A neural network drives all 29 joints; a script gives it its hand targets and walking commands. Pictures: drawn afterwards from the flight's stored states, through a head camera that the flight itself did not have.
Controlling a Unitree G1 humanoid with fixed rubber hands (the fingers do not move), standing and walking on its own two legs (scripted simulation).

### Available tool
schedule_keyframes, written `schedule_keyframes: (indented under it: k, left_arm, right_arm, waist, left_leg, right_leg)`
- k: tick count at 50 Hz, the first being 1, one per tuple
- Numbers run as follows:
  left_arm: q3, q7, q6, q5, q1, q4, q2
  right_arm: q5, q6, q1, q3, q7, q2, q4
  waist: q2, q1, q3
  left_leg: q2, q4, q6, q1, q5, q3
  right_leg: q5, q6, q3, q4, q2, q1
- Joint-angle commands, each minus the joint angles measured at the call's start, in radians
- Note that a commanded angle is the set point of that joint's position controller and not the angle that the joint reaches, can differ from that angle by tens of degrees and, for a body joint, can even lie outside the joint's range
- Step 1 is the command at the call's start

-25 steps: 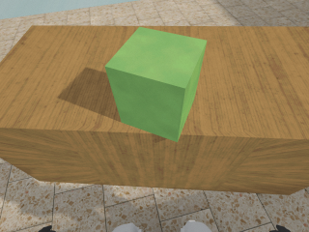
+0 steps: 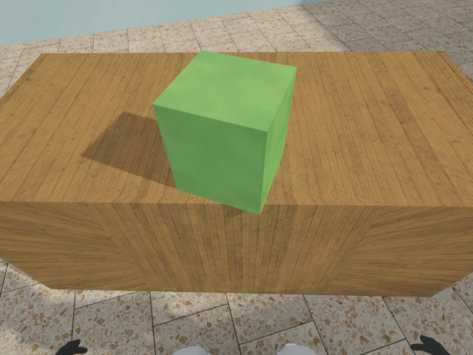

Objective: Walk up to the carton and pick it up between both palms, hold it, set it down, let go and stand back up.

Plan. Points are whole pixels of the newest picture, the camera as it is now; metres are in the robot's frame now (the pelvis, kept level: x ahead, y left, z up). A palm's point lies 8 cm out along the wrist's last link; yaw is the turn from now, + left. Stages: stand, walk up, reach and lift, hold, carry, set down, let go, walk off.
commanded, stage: walk up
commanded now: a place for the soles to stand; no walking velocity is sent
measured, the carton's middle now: (231, 134) +0.54 +0.04 +0.04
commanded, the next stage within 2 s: none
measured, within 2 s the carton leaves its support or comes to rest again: neither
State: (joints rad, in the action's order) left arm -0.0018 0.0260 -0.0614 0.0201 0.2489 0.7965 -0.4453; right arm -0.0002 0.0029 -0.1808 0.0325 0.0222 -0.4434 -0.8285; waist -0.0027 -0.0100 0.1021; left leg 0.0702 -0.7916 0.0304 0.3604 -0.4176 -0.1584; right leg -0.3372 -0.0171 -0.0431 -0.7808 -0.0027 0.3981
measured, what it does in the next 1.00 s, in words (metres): stands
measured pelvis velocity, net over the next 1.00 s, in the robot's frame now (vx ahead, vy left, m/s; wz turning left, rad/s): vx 0.01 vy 0.01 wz -0.03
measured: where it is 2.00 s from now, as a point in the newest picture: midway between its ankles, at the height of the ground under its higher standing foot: outside the picture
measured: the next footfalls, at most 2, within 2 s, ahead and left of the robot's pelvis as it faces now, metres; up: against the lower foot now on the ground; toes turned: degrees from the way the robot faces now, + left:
none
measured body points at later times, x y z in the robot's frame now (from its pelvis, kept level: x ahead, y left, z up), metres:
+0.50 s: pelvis +0.01 +0.01 +0.00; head +0.04 +0.01 +0.45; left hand +0.13 +0.33 -0.09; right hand +0.11 -0.32 -0.10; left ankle +0.03 +0.11 -0.71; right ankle +0.05 -0.12 -0.71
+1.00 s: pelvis +0.01 +0.01 +0.00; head +0.03 +0.00 +0.45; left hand +0.12 +0.33 -0.09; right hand +0.11 -0.32 -0.10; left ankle +0.03 +0.11 -0.71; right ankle +0.05 -0.12 -0.71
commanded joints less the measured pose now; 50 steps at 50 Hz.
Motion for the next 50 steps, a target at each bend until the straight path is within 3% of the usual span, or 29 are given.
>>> schedule_keyframes:
  k: [1, 3, 4, 5, 7, 8, 10, 11, 12, 14, 16, 17, 18, 20, 21, 23, 25, 28, 31, 34, 36, 39, 41, 42, 44, 45, 46, 48, 50]
  left_arm:
    - [0.073, 0.006, -0.017, 0.013, -0.079, -0.008, -0.213]
    - [0.054, -0.002, -0.014, 0.004, -0.093, -0.004, -0.161]
    - [0.058, 0.001, -0.008, -0.003, -0.048, 0.014, -0.171]
    - [0.067, 0.000, -0.007, -0.008, -0.002, 0.028, -0.176]
    - [0.080, -0.003, -0.011, -0.002, 0.061, 0.051, -0.201]
    - [0.080, -0.001, -0.018, -0.001, 0.055, 0.038, -0.200]
    - [0.088, 0.004, -0.030, 0.004, 0.041, 0.034, -0.241]
    - [0.087, 0.005, -0.034, 0.007, 0.011, 0.027, -0.258]
    - [0.086, 0.009, -0.031, 0.003, -0.003, 0.021, -0.264]
    - [0.073, 0.010, -0.023, 0.006, -0.032, 0.016, -0.246]
    - [0.053, 0.005, -0.017, -0.001, -0.098, -0.006, -0.191]
    - [0.049, 0.003, -0.012, -0.014, -0.066, 0.010, -0.157]
    - [0.053, 0.007, -0.010, -0.015, -0.032, 0.016, -0.182]
    - [0.058, 0.008, -0.010, -0.013, -0.004, 0.029, -0.182]
    - [0.062, 0.008, -0.013, -0.010, 0.008, 0.039, -0.185]
    - [0.070, 0.003, -0.019, -0.010, 0.007, 0.041, -0.203]
    - [0.075, 0.005, -0.024, -0.004, 0.008, 0.034, -0.219]
    - [0.064, 0.009, -0.022, 0.004, -0.037, 0.023, -0.225]
    - [0.054, 0.004, -0.015, 0.000, -0.075, 0.018, -0.207]
    - [0.056, 0.002, -0.005, -0.009, -0.026, 0.042, -0.181]
    - [0.062, 0.004, -0.015, -0.001, 0.000, 0.044, -0.191]
    - [0.076, 0.005, -0.030, 0.004, 0.005, 0.044, -0.245]
    - [0.078, 0.009, -0.022, 0.005, -0.025, 0.045, -0.263]
    - [0.070, 0.009, -0.018, 0.004, -0.045, 0.035, -0.244]
    - [0.051, 0.005, -0.014, 0.000, -0.097, 0.016, -0.196]
    - [0.047, 0.003, -0.012, -0.005, -0.096, 0.018, -0.174]
    - [0.055, 0.000, -0.007, -0.008, -0.065, 0.026, -0.178]
    - [0.056, -0.001, -0.011, -0.012, -0.013, 0.040, -0.182]
    - [0.066, 0.000, -0.019, -0.001, 0.009, 0.042, -0.206]
  right_arm:
    - [-0.012, 0.019, -0.004, 0.077, 0.007, -0.171, 0.016]
    - [-0.013, 0.031, -0.042, 0.084, -0.003, -0.216, 0.003]
    - [-0.016, 0.037, -0.002, 0.082, -0.005, -0.243, 0.010]
    - [-0.023, 0.039, 0.049, 0.081, -0.005, -0.239, 0.024]
    - [-0.018, 0.033, 0.079, 0.078, -0.002, -0.243, 0.031]
    - [-0.026, 0.031, 0.086, 0.067, 0.001, -0.210, 0.023]
    - [-0.011, 0.024, 0.068, 0.055, 0.000, -0.172, 0.019]
    - [-0.005, 0.016, 0.053, 0.056, -0.001, -0.161, 0.021]
    - [-0.002, 0.014, 0.054, 0.055, -0.003, -0.169, 0.014]
    - [-0.008, 0.021, 0.020, 0.063, -0.001, -0.172, 0.002]
    - [-0.007, 0.034, -0.001, 0.070, -0.001, -0.197, -0.010]
    - [-0.010, 0.041, -0.001, 0.073, -0.004, -0.225, -0.013]
    - [-0.016, 0.041, 0.023, 0.071, -0.006, -0.233, 0.003]
    - [-0.015, 0.038, 0.056, 0.074, -0.006, -0.230, 0.004]
    - [-0.016, 0.036, 0.072, 0.073, -0.006, -0.230, 0.012]
    - [-0.006, 0.031, 0.061, 0.068, -0.009, -0.209, 0.016]
    - [-0.004, 0.024, 0.078, 0.066, -0.007, -0.188, 0.017]
    - [0.002, 0.021, 0.065, 0.060, -0.003, -0.164, 0.007]
    - [-0.003, 0.027, 0.051, 0.067, -0.005, -0.199, -0.009]
    - [-0.009, 0.033, 0.060, 0.078, -0.007, -0.239, -0.004]
    - [-0.014, 0.029, 0.087, 0.070, -0.005, -0.216, 0.018]
    - [0.004, 0.013, 0.106, 0.062, -0.006, -0.176, 0.026]
    - [-0.001, 0.011, 0.065, 0.059, -0.005, -0.156, 0.014]
    - [-0.004, 0.018, 0.052, 0.059, -0.005, -0.157, 0.006]
    - [-0.002, 0.032, 0.039, 0.066, -0.006, -0.192, -0.012]
    - [-0.014, 0.038, 0.034, 0.067, -0.005, -0.203, -0.020]
    - [-0.016, 0.037, 0.037, 0.073, -0.007, -0.225, -0.018]
    - [-0.014, 0.038, 0.076, 0.078, -0.005, -0.234, 0.004]
    - [-0.015, 0.030, 0.090, 0.065, -0.008, -0.214, 0.013]
  waist:
    - [0.075, 0.064, -0.096]
    - [0.021, 0.072, -0.100]
    - [-0.071, 0.055, -0.092]
    - [-0.089, 0.019, -0.105]
    - [-0.040, -0.005, -0.147]
    - [-0.035, -0.009, -0.127]
    - [0.081, 0.006, -0.155]
    - [0.135, 0.024, -0.141]
    - [0.105, 0.025, -0.145]
    - [0.103, 0.045, -0.145]
    - [0.015, 0.083, -0.160]
    - [-0.042, 0.059, -0.172]
    - [-0.015, 0.046, -0.166]
    - [-0.056, 0.018, -0.158]
    - [-0.063, 0.014, -0.182]
    - [-0.009, 0.020, -0.187]
    - [0.010, 0.016, -0.205]
    - [0.076, 0.037, -0.210]
    - [0.010, 0.057, -0.170]
    - [-0.064, 0.038, -0.160]
    - [-0.051, 0.016, -0.164]
    - [0.098, 0.015, -0.187]
    - [0.106, 0.027, -0.171]
    - [0.089, 0.039, -0.173]
    - [0.028, 0.063, -0.157]
    - [-0.037, 0.067, -0.149]
    - [-0.034, 0.052, -0.151]
    - [-0.055, 0.020, -0.161]
    - [-0.025, 0.013, -0.175]
  left_leg:
    - [0.031, 0.183, 0.051, -0.115, -0.078, 0.166]
    - [0.171, 0.357, 0.100, -0.144, -0.148, 0.314]
    - [0.235, 0.422, 0.133, -0.117, -0.188, 0.378]
    - [0.263, 0.413, 0.153, -0.090, -0.136, 0.375]
    - [0.259, 0.336, 0.156, -0.055, -0.077, 0.322]
    - [0.213, 0.293, 0.119, -0.013, -0.057, 0.251]
    - [0.078, 0.104, 0.042, 0.029, -0.003, 0.127]
    - [0.001, 0.025, 0.020, 0.063, -0.086, 0.135]
    - [-0.005, 0.057, 0.022, 0.039, -0.112, 0.149]
    - [0.005, 0.148, 0.035, -0.065, -0.062, 0.192]
    - [0.112, 0.274, 0.076, -0.186, 0.009, 0.257]
    - [0.202, 0.330, 0.118, -0.191, 0.046, 0.307]
    - [0.250, 0.332, 0.163, -0.176, 0.153, 0.329]
    - [0.255, 0.287, 0.173, -0.135, 0.267, 0.285]
    - [0.235, 0.255, 0.145, -0.119, 0.276, 0.248]
    - [0.168, 0.201, 0.091, -0.062, 0.219, 0.181]
    - [0.092, 0.138, 0.048, -0.053, 0.117, 0.140]
    - [0.055, 0.141, 0.040, -0.097, 0.060, 0.171]
    - [0.114, 0.244, 0.070, -0.143, 0.013, 0.199]
    - [0.241, 0.326, 0.152, -0.131, 0.052, 0.265]
    - [0.220, 0.267, 0.136, -0.086, 0.069, 0.224]
    - [0.044, 0.068, 0.039, -0.022, 0.004, 0.116]
    - [-0.016, 0.069, 0.030, -0.014, -0.091, 0.151]
    - [-0.001, 0.126, 0.033, -0.069, -0.058, 0.164]
    - [0.112, 0.261, 0.074, -0.193, -0.012, 0.245]
    - [0.167, 0.331, 0.103, -0.197, -0.010, 0.296]
    - [0.237, 0.361, 0.152, -0.160, -0.020, 0.318]
    - [0.267, 0.323, 0.177, -0.116, 0.123, 0.304]
    - [0.189, 0.232, 0.114, -0.048, 0.084, 0.197]
  right_leg:
    - [-0.250, -0.102, -0.294, 0.307, 0.129, 0.117]
    - [-0.070, -0.038, -0.128, 0.127, 0.033, 0.156]
    - [-0.017, -0.016, -0.038, 0.020, -0.008, 0.117]
    - [-0.084, -0.015, 0.019, -0.025, -0.002, 0.069]
    - [-0.103, -0.031, -0.005, 0.038, 0.008, -0.037]
    - [-0.041, -0.041, -0.047, 0.126, 0.030, -0.060]
    - [0.092, -0.108, -0.295, 0.242, 0.138, -0.104]
    - [0.101, -0.166, -0.454, 0.284, 0.204, -0.093]
    - [0.082, -0.180, -0.455, 0.286, 0.213, -0.077]
    - [0.081, -0.163, -0.400, 0.256, 0.179, 0.011]
    - [0.129, -0.075, -0.197, 0.157, 0.077, 0.107]
    - [0.182, -0.032, -0.072, 0.038, 0.020, 0.072]
    - [0.132, -0.006, -0.005, 0.001, 0.004, 0.060]
    - [0.038, -0.013, 0.016, 0.014, 0.015, 0.010]
    - [0.116, -0.023, -0.017, 0.051, 0.028, -0.038]
    - [0.269, -0.064, -0.082, 0.097, 0.053, -0.095]
    - [0.267, -0.116, -0.220, 0.156, 0.121, -0.101]
    - [0.210, -0.144, -0.305, 0.194, 0.141, -0.041]
    - [0.177, -0.074, -0.169, 0.142, 0.071, 0.045]
    - [0.105, -0.026, -0.007, 0.013, 0.006, 0.022]
    - [0.109, -0.034, -0.036, 0.076, 0.033, -0.030]
    - [0.222, -0.137, -0.331, 0.235, 0.153, -0.079]
    - [0.139, -0.191, -0.448, 0.267, 0.198, -0.065]
    - [0.127, -0.176, -0.419, 0.257, 0.186, -0.018]
    - [0.107, -0.086, -0.230, 0.177, 0.082, 0.132]
    - [0.109, -0.045, -0.137, 0.109, 0.040, 0.136]
    - [0.068, -0.021, -0.028, 0.032, -0.004, 0.074]
    - [0.001, -0.021, 0.002, 0.009, 0.004, 0.013]
    - [0.121, -0.047, -0.083, 0.117, 0.047, -0.071]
